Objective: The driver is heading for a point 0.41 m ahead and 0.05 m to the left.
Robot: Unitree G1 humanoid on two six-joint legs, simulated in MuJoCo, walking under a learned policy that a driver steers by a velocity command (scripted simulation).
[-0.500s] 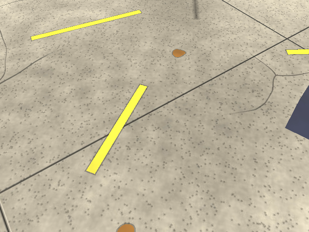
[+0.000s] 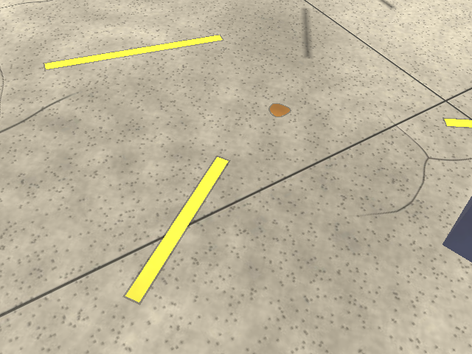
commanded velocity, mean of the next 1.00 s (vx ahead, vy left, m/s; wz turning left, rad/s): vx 0.20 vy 0.00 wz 0.01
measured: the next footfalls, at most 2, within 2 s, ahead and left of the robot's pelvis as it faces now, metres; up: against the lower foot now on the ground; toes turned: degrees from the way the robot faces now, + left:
right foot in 0.28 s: +0.20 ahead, -0.13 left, +0.00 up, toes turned +1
right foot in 0.94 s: +0.38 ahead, -0.14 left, +0.00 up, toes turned +1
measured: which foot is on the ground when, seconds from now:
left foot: down 0.00-0.96, up 0.98-1.00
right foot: up 0.00-0.26, down 0.28-0.68, up 0.70-0.92, down 0.94-1.00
